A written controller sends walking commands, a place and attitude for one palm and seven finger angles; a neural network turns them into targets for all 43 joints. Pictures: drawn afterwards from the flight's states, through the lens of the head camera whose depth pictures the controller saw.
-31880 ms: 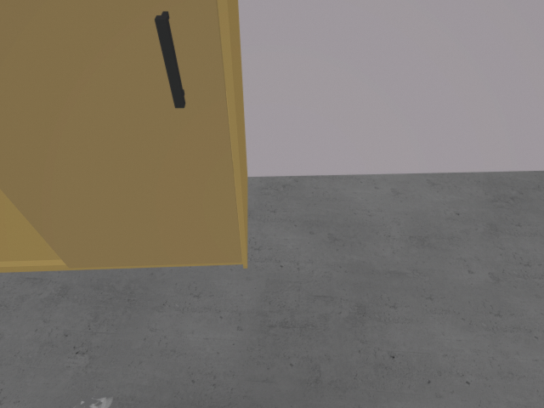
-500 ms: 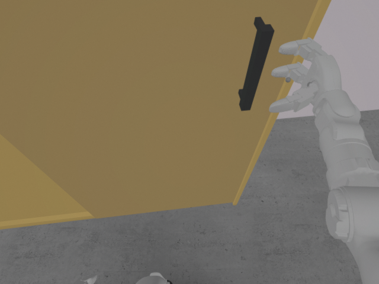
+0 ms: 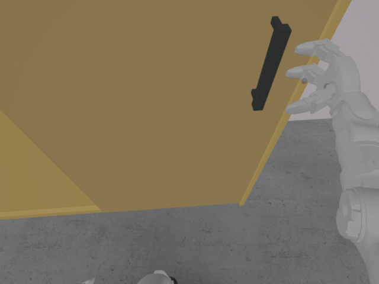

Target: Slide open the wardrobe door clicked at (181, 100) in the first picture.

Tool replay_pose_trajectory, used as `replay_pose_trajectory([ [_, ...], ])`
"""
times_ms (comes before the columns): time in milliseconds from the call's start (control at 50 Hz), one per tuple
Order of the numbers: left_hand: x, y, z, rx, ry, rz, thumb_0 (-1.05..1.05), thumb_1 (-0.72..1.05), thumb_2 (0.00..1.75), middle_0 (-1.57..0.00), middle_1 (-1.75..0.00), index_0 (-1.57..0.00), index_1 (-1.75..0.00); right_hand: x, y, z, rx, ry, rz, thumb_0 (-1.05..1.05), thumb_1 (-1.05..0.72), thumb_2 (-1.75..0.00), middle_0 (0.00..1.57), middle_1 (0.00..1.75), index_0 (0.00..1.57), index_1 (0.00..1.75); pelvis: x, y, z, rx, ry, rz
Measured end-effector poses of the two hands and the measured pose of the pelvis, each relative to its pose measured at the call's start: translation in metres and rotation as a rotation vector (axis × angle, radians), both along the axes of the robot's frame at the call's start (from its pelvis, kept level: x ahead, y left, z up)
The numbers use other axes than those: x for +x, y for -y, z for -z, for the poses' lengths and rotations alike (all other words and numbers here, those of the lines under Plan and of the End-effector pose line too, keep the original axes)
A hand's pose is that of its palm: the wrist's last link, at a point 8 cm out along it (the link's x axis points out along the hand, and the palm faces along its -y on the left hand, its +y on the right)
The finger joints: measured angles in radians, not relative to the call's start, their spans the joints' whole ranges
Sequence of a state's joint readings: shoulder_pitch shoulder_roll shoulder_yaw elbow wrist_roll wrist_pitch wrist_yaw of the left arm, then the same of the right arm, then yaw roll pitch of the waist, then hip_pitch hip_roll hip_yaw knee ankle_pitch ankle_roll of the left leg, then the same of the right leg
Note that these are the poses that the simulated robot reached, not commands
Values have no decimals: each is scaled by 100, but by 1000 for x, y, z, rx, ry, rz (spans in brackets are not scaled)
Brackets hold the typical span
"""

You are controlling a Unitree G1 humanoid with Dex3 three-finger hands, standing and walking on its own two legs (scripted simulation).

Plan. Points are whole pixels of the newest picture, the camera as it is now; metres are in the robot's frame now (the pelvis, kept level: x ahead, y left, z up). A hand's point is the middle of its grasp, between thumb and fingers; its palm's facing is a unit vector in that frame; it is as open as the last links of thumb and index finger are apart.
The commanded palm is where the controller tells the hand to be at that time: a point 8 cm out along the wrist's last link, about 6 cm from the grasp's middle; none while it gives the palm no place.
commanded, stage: move the hooked fingers beside the handle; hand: right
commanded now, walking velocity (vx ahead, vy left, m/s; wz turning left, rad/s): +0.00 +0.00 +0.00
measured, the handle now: (265, 68) +0.52 -0.10 +0.17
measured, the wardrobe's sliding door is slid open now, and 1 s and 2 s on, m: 0.00 0.00 0.00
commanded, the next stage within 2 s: feel for the door with the fingertips in 1.42 s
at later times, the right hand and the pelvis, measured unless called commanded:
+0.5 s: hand (305, 81) +0.48 -0.17 +0.17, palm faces -0.15 +0.99 -0.05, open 13.4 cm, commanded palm +0.49 -0.19 +0.16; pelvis +0.00 +0.00 +0.00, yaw +1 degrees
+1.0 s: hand (305, 81) +0.48 -0.17 +0.17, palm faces -0.15 +0.99 -0.04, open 13.5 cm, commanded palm +0.48 -0.20 +0.16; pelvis +0.00 +0.00 +0.00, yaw +1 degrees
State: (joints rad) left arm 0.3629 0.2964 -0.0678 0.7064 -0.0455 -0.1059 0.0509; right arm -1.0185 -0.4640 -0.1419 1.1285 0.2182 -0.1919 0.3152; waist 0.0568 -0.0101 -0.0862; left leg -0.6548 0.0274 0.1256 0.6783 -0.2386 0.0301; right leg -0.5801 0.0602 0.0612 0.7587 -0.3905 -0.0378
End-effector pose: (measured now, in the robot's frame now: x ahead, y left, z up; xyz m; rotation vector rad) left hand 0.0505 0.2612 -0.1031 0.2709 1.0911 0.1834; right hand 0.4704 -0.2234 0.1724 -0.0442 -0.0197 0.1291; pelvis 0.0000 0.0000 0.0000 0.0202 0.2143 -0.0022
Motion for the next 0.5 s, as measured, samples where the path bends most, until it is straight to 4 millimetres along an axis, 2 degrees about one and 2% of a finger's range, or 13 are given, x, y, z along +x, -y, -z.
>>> replay_pose_trajectory([
  [240,-7,1,0,-3,-7,-16,1,91,89,-20,-30,-20,-30,0,0,0,2,0,0,-1,50,-30,41,125,39,126,-1,1,-1,-1,0,-6],
  [500,-3,2,-1,-1,-3,-21,1,91,89,-20,-30,-20,-30,1,2,0,-1,1,-18,-1,50,-30,42,124,39,125,2,1,-1,-1,0,-10],
])
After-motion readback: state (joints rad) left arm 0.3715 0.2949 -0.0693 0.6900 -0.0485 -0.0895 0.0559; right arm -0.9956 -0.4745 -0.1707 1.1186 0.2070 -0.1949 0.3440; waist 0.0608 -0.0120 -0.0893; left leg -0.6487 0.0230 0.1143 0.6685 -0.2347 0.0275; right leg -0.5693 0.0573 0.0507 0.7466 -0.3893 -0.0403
